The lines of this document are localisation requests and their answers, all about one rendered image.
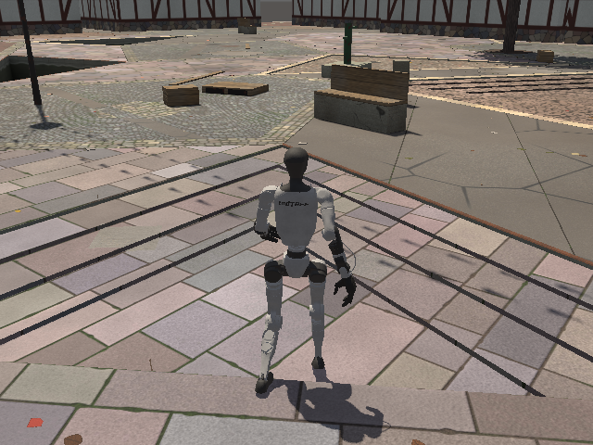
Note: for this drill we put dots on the robot left hand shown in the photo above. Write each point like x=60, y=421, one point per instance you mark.
x=271, y=235

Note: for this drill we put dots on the robot torso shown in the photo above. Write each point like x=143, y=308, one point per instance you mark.
x=296, y=217

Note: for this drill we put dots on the left robot upper arm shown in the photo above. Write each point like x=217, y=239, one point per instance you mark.
x=264, y=206

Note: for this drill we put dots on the robot right forearm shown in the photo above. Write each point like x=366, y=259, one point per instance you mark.
x=340, y=259

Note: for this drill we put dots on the humanoid robot head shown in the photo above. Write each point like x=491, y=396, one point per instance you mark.
x=296, y=162

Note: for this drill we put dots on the right robot upper arm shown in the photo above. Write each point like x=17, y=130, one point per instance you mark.
x=325, y=198

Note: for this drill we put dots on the robot right hand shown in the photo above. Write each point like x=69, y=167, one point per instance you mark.
x=350, y=285

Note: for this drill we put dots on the robot left forearm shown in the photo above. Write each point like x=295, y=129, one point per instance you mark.
x=261, y=233

